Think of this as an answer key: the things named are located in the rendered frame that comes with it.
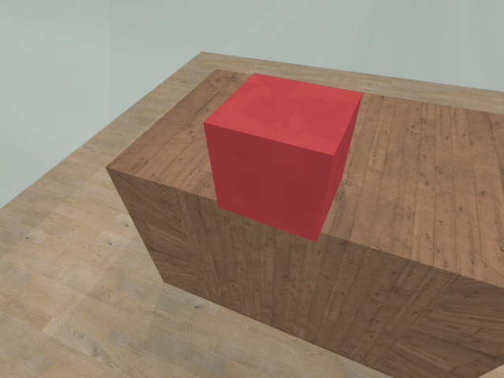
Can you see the carton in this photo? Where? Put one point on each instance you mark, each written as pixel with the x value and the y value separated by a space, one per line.
pixel 278 149

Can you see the pedestal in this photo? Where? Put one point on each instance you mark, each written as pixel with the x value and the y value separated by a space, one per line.
pixel 407 274

